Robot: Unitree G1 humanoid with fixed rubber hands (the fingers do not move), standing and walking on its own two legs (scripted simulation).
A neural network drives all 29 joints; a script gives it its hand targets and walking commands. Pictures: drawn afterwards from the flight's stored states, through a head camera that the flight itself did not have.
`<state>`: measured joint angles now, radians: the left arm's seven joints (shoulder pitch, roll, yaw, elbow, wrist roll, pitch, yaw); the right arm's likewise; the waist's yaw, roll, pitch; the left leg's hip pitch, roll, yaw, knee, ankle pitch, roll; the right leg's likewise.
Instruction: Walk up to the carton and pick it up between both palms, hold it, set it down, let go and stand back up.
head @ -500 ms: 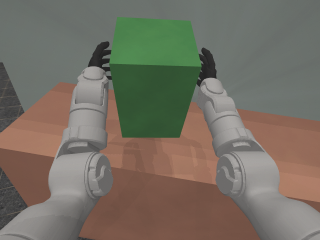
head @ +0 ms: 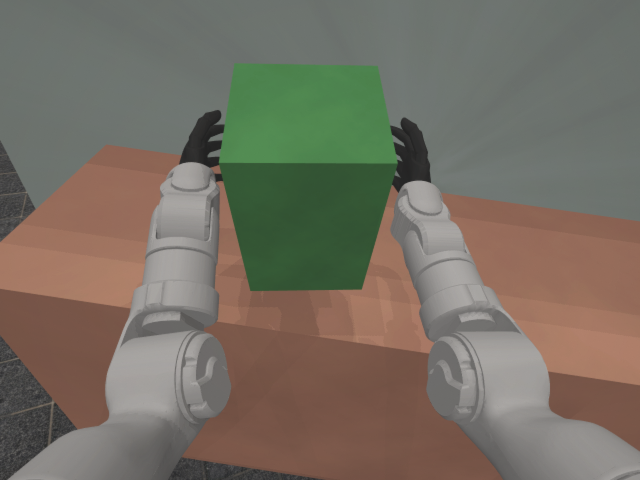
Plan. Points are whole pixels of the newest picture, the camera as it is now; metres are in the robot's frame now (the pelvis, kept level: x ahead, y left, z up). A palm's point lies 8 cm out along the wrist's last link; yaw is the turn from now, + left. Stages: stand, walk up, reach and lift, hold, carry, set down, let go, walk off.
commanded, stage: set down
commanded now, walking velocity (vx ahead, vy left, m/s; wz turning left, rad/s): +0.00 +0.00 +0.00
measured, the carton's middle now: (306, 191) +0.44 -0.01 +0.16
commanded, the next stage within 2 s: none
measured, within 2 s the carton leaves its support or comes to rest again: neither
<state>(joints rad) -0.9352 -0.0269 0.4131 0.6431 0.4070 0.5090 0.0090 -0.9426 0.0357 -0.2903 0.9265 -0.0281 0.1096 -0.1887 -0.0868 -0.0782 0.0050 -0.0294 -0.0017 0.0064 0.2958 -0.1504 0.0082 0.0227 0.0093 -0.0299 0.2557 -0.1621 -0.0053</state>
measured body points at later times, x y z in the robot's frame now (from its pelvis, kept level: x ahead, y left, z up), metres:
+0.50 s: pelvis +0.01 +0.00 +0.00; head +0.00 +0.04 +0.45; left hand +0.44 +0.12 +0.15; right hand +0.42 -0.15 +0.17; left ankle +0.02 +0.11 -0.75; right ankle +0.00 -0.11 -0.75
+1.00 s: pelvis +0.00 +0.00 +0.00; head -0.02 +0.04 +0.45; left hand +0.43 +0.13 +0.15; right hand +0.41 -0.14 +0.16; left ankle +0.02 +0.11 -0.75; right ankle +0.00 -0.11 -0.75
